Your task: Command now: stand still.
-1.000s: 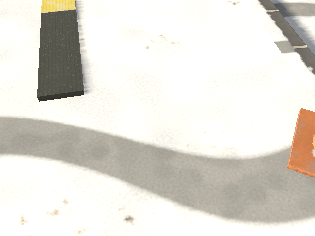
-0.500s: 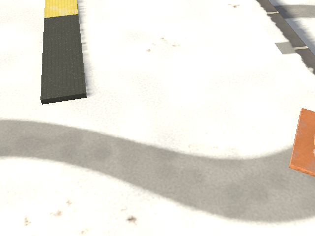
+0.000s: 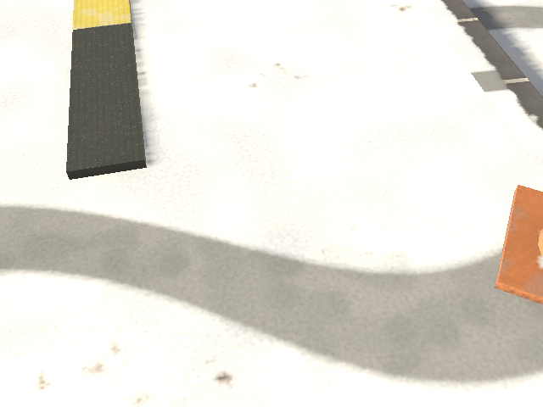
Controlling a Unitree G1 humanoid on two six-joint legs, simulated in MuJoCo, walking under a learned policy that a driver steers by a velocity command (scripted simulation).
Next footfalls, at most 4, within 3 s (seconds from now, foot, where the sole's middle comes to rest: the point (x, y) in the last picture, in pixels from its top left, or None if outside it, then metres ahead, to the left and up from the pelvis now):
1.68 right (338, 404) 0.51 -0.13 -0.77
2.26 left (238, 297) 0.80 0.13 -0.77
2.78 right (271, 201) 1.15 0.03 -0.77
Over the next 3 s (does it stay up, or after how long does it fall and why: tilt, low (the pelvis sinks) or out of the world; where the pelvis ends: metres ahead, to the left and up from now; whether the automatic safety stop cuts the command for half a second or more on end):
stays up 1.08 0.09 0.01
